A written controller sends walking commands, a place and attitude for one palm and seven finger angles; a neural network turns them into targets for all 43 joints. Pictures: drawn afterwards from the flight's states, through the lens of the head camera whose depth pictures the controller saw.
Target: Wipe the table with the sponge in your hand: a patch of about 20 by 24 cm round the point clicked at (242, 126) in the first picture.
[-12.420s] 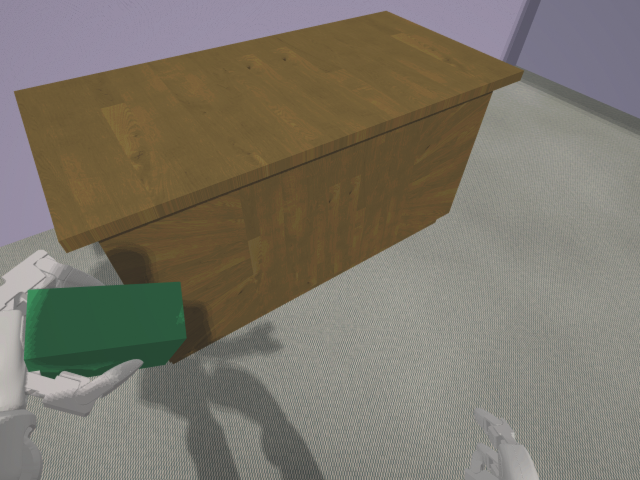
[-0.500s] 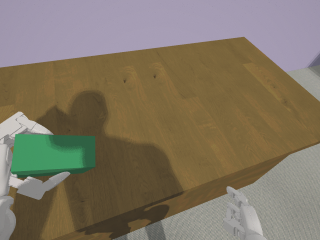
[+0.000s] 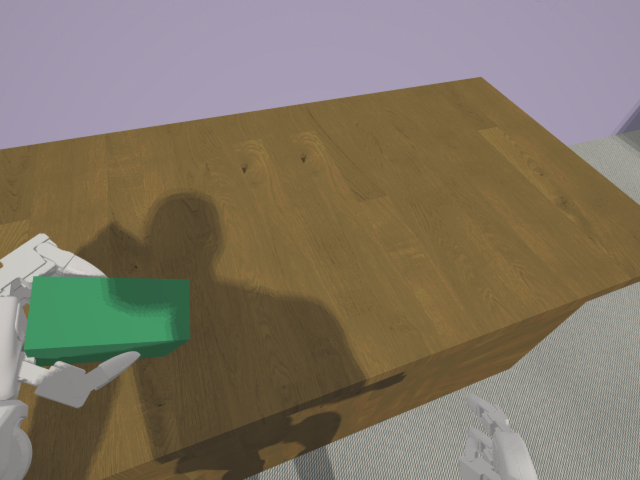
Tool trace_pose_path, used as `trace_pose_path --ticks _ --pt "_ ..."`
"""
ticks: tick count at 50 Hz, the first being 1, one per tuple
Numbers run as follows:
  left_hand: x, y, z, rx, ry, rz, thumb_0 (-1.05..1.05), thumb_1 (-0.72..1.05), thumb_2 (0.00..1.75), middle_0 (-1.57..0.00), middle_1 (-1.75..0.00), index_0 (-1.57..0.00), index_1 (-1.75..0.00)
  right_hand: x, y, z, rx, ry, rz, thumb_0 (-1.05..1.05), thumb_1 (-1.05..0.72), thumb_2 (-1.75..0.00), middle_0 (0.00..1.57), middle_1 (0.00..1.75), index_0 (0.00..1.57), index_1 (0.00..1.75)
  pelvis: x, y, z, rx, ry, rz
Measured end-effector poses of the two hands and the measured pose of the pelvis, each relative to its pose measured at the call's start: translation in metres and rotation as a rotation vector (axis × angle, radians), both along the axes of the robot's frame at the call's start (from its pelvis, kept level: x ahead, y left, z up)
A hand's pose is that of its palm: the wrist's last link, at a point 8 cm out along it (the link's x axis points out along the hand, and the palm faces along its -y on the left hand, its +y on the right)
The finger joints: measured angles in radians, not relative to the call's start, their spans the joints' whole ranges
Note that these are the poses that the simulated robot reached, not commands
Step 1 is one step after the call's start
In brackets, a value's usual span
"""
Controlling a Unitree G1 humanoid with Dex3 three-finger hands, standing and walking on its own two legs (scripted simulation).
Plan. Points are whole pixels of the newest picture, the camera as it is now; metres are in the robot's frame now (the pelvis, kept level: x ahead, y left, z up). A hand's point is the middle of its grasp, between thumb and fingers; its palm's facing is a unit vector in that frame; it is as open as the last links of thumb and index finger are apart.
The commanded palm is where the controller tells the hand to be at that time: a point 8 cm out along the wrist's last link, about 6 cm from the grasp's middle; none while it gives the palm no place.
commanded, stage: look again from close up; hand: left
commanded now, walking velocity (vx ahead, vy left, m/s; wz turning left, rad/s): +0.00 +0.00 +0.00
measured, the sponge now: (133, 322) +0.23 +0.21 +0.13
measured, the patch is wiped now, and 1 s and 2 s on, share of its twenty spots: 0.00 0.00 0.00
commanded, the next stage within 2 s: turn the palm down, sponge in hand in 0.08 s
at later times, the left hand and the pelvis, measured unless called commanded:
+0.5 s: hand (104, 344) +0.20 +0.22 +0.14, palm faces +0.23 -0.77 -0.60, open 9.9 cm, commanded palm +0.16 +0.27 +0.18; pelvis -0.01 -0.02 -0.01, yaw -1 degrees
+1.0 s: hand (109, 327) +0.21 +0.21 +0.16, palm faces +0.28 -0.49 -0.83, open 9.9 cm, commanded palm +0.17 +0.24 +0.19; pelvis +0.00 -0.07 -0.02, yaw +0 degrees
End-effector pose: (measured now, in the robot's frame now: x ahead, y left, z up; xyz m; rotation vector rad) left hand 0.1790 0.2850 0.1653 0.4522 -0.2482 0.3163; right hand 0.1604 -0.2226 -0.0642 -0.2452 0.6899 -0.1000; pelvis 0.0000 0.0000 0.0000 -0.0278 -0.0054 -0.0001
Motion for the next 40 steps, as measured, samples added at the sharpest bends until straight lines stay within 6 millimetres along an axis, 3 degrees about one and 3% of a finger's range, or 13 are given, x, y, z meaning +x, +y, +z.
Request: trace_pose_path --ticks 9,12,16,24,29,35,40 --pt "0.002 -0.004 0.001 -0.003 0.004 0.002 -0.01 -0.47 1.01 -0.74 -1.35 -0.76 -1.34 0.004 -0.006 0.0 -0.002 -0.002 -0.004 0.02 -0.9 -0.9 0.2 0.3 0.2 0.3 0.002 -0.004 0.0 -0.001 0.003 -0.001" --pt "0.018 0.007 0.026 0.164 -0.039 -0.011 -0.02 -0.48 1.01 -0.75 -1.35 -0.76 -1.34 0.006 -0.005 -0.004 -0.037 0.01 0.062 0.02 -0.9 -0.9 0.2 0.3 0.2 0.29 -0.003 -0.008 -0.004 0.005 -0.003 0.02" --pt "0.029 0.025 0.044 0.091 -0.018 0.061 -0.02 -0.47 1.01 -0.74 -1.35 -0.76 -1.34 0.015 -0.008 -0.009 0.001 0.0 0.097 0.02 -0.9 -0.9 0.2 0.3 0.2 0.3 -0.004 -0.011 -0.006 0.018 -0.013 -0.005" --pt "-0.005 -0.027 0.007 0.172 0.21 -0.038 -0.01 -0.47 1.01 -0.74 -1.35 -0.76 -1.35 0.033 -0.018 -0.003 0.032 -0.095 0.081 0.02 -0.9 -0.9 0.2 0.3 0.2 0.3 -0.008 -0.022 -0.012 0.031 -0.012 -0.013" --pt "-0.025 -0.025 0.015 0.248 0.115 0.084 -0.02 -0.47 1.01 -0.74 -1.35 -0.76 -1.34 0.035 -0.024 -0.012 0.009 -0.072 0.111 0.02 -0.9 -0.9 0.2 0.3 0.2 0.3 -0.014 -0.038 -0.018 0.028 -0.006 0.017" --pt "-0.018 -0.015 0.019 0.291 0.186 0.224 -0.01 -0.47 1.01 -0.74 -1.35 -0.76 -1.34 0.031 -0.034 -0.027 0.016 -0.03 0.107 0.02 -0.9 -0.9 0.2 0.3 0.2 0.3 -0.018 -0.052 -0.019 0.031 -0.017 0.035" --pt "-0.002 -0.038 0.016 0.377 0.299 0.128 -0.01 -0.47 1.01 -0.74 -1.35 -0.76 -1.34 0.026 -0.046 -0.029 0.039 -0.048 0.052 0.02 -0.9 -0.9 0.2 0.3 0.2 0.3 -0.015 -0.06 -0.018 0.038 -0.022 0.014"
